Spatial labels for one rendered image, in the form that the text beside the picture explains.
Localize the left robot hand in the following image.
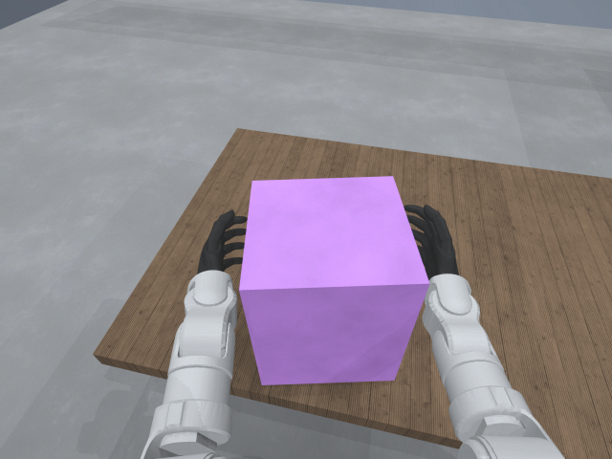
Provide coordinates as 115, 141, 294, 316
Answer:
197, 210, 247, 274

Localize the right robot hand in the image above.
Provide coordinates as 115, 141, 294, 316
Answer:
404, 205, 459, 281

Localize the right robot upper arm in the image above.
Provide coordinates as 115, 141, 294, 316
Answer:
457, 435, 563, 459

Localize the right robot forearm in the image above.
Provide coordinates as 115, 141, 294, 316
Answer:
423, 273, 565, 459

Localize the left robot forearm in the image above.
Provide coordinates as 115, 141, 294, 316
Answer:
141, 270, 237, 459

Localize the table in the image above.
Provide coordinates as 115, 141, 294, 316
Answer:
93, 128, 612, 459

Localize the carton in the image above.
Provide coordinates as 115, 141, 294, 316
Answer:
239, 176, 430, 385

